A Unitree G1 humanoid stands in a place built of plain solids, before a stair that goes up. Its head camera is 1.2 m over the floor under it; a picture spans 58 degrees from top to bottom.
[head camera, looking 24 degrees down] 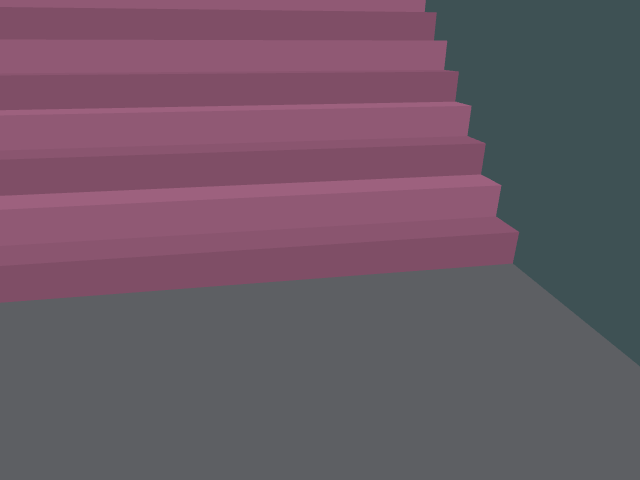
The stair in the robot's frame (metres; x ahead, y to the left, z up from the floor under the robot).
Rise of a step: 0.21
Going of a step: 0.26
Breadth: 3.91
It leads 9 degrees to the left of straight ahead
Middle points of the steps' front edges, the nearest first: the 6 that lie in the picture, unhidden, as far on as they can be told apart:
2.04 0.75 0.21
2.30 0.79 0.42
2.56 0.83 0.62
2.81 0.88 0.83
3.07 0.92 1.04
3.33 0.96 1.25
